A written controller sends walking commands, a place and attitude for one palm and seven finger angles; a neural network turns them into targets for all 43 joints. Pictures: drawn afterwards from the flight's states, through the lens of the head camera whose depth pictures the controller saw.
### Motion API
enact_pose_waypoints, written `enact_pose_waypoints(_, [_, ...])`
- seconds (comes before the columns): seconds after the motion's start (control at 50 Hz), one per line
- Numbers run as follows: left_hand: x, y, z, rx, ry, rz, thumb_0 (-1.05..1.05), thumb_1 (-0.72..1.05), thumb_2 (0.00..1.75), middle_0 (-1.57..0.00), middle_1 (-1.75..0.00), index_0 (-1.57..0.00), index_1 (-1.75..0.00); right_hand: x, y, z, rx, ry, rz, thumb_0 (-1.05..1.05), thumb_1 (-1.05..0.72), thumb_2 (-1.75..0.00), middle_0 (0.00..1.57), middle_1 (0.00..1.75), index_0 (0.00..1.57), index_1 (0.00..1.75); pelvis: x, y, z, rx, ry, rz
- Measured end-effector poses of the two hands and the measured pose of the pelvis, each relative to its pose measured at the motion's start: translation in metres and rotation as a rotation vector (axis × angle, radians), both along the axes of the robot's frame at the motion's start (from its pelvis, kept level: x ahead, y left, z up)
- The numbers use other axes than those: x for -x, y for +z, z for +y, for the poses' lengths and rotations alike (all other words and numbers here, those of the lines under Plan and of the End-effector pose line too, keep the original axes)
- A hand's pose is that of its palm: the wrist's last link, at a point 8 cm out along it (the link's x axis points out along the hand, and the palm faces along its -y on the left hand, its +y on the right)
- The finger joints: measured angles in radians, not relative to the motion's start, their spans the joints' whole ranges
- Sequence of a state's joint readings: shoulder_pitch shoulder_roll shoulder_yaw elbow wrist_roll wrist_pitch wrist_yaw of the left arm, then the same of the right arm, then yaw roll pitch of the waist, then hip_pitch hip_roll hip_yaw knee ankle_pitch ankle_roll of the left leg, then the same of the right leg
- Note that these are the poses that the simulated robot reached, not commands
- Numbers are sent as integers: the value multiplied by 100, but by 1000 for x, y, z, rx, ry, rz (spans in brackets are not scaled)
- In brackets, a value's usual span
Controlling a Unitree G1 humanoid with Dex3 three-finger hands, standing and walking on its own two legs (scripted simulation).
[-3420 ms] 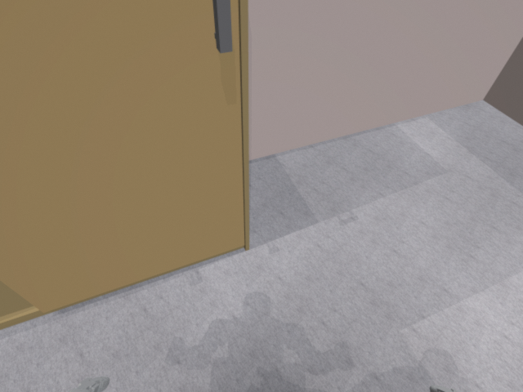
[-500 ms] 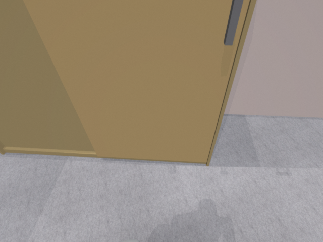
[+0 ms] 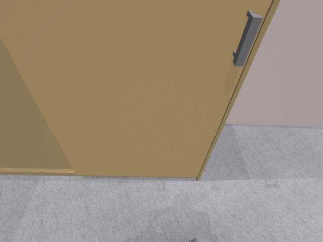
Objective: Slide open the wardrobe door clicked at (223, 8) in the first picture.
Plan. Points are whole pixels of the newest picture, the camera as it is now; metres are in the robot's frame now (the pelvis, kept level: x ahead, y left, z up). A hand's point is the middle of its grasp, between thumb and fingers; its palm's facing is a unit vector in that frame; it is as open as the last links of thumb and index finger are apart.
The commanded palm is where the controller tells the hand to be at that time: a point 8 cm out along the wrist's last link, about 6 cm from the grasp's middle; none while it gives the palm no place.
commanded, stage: take the last steps up to it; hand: right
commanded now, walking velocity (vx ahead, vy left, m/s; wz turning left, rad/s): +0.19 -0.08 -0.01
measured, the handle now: (244, 38) +0.63 -0.19 +0.23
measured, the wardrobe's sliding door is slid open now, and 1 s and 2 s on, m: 0.00 0.00 0.00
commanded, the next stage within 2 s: come to a stop and stand still in 0.10 s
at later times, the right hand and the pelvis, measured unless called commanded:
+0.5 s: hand out of the picture +0.11 -0.24 -0.20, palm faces +0.03 +0.98 -0.18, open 7.4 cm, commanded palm none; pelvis +0.11 -0.07 -0.01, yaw +2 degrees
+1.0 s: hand out of the picture +0.08 -0.17 -0.16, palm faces -0.02 +0.97 -0.24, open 7.4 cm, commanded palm none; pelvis +0.06 +0.00 +0.00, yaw +2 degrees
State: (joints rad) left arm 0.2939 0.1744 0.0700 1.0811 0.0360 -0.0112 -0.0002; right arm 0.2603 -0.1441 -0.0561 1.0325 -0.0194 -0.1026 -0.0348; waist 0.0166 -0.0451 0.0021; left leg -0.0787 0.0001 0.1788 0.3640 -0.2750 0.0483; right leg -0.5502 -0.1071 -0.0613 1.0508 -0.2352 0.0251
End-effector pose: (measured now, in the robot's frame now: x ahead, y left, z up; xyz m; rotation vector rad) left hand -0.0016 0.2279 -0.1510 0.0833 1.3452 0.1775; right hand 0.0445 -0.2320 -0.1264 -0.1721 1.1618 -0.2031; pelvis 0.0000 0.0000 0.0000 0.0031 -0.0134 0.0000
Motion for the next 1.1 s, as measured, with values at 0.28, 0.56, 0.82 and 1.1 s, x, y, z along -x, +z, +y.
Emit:
enact_pose_waypoints(0.28, [-232, 8, -53, -58, -207, -228, 1, 91, 90, -20, -30, -20, -30, 57, -35, -14, -128, -146, 469, 1, -91, -90, 20, 30, 20, 30, -107, -22, -49, -18, -8, 6])
enact_pose_waypoints(0.56, [-201, 31, -58, -135, -53, -165, -2, 93, 90, -20, -30, -21, -30, -91, -38, -72, -58, -4, 215, 1, -91, -90, 20, 30, 20, 30, -108, -5, -62, -44, 42, 3])
enact_pose_waypoints(0.82, [-90, -1, -7, -63, 58, -43, 1, 91, 90, -20, -30, -20, -30, -99, -14, -35, 16, 80, 77, 0, -91, -90, 20, 30, 20, 30, -73, -12, -24, 10, 48, 24])
enact_pose_waypoints(1.1, [-10, -10, -11, 42, 59, 188, 1, 91, 90, -20, -30, -20, -30, -8, -17, 34, -50, 10, 258, 2, -93, -90, 20, 30, 20, 30, -63, -5, 10, -3, 21, 26])
